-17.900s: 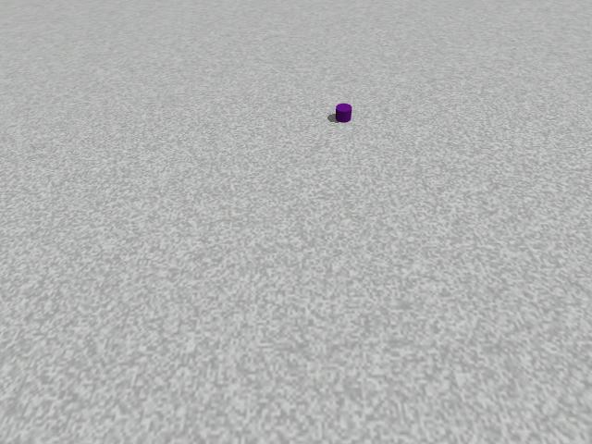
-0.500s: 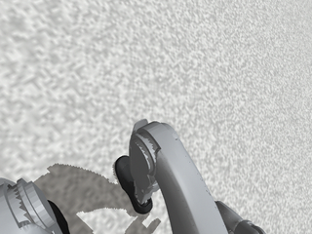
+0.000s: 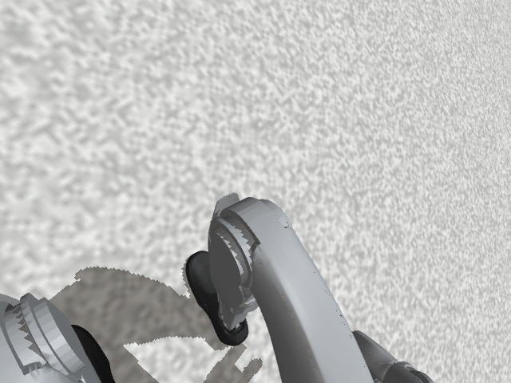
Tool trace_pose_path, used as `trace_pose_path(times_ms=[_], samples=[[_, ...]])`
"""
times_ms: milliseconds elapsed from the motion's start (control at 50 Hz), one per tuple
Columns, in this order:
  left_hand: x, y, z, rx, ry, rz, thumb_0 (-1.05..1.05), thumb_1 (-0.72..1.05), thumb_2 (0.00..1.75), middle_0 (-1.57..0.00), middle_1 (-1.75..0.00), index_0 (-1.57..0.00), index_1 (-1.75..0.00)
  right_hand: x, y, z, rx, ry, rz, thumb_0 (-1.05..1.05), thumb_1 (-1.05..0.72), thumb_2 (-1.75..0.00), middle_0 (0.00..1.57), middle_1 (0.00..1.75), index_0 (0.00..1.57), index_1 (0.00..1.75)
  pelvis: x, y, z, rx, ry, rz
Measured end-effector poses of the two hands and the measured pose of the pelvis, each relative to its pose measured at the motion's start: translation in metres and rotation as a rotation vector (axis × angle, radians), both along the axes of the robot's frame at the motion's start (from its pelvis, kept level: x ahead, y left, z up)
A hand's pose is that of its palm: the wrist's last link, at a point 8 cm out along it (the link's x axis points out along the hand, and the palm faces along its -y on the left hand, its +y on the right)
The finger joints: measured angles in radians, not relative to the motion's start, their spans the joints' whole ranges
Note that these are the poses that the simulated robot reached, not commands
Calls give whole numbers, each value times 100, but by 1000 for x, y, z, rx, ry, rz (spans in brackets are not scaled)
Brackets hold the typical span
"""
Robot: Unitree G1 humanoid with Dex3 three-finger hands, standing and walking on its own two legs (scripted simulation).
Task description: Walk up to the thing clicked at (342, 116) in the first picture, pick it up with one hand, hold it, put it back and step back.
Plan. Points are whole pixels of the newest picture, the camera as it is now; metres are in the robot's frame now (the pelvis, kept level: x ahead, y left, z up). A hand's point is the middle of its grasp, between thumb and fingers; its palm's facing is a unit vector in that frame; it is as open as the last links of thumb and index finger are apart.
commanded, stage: close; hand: left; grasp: from above
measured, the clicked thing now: out of the picture +0.49 +0.35 -0.27
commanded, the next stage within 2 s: settle in 0.26 s
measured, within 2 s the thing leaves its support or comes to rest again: leaves its support in 0.78 s
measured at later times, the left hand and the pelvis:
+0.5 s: hand out of the picture +0.47 +0.35 -0.24, palm faces -0.42 -0.15 -0.90, open 11.9 cm; pelvis +0.00 +0.00 +0.00, yaw +0 degrees
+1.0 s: hand out of the picture +0.47 +0.36 -0.18, palm faces -0.40 -0.11 -0.91, open 11.7 cm; pelvis +0.01 +0.00 +0.01, yaw +3 degrees
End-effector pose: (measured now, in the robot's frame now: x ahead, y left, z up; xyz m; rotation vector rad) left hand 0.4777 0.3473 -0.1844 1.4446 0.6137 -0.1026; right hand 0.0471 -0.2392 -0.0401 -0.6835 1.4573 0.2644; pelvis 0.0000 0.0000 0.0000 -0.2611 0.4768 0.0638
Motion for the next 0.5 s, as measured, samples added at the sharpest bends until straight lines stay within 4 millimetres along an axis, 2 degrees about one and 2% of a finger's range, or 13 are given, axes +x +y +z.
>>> trace_pose_path(times_ms=[500], samples=[[0, 0, 2, -1, -9, -6, 1, -25, 75, -38, -90, -42, -88, 4, 3, 2, -3, -9, 8, 0, -91, -90, 20, 30, 20, 30, -1, 1, 1, -4, 2, 2]])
